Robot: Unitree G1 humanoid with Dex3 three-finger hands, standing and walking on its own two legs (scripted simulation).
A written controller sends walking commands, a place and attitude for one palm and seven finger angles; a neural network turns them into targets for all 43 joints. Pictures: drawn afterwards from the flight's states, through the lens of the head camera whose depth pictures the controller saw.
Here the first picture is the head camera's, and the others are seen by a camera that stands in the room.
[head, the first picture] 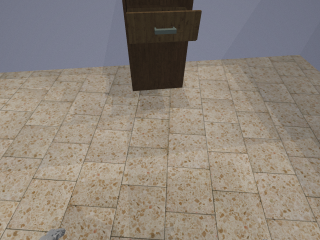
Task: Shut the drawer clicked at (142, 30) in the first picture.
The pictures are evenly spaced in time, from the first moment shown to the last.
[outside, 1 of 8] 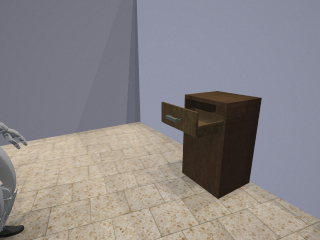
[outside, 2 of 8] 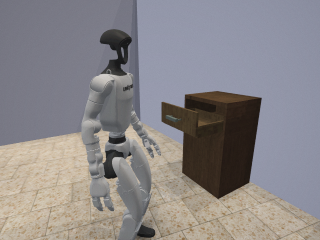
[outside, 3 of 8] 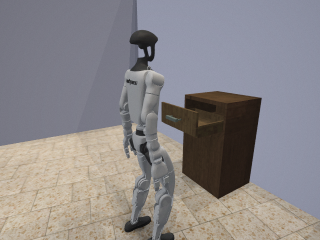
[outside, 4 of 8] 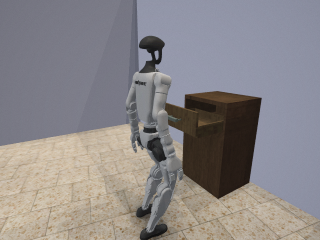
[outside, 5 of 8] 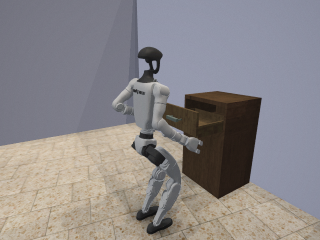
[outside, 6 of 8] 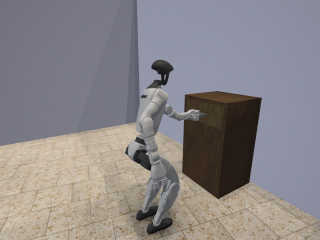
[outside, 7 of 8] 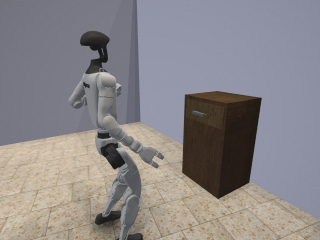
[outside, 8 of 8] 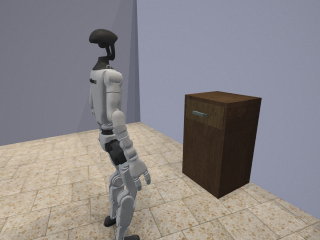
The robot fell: no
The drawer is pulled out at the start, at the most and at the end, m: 0.28 0.28 0.00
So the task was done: yes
